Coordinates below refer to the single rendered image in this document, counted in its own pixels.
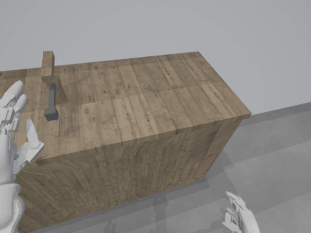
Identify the robot left forearm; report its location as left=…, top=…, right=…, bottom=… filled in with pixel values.
left=0, top=183, right=25, bottom=233

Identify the counter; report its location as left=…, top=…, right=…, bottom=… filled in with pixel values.
left=0, top=50, right=252, bottom=233

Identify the tap lever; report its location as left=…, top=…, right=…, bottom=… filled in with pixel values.
left=44, top=83, right=58, bottom=121

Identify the left robot hand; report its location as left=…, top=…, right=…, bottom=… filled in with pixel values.
left=0, top=81, right=44, bottom=185

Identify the right robot hand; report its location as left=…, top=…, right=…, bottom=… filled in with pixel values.
left=222, top=191, right=260, bottom=233

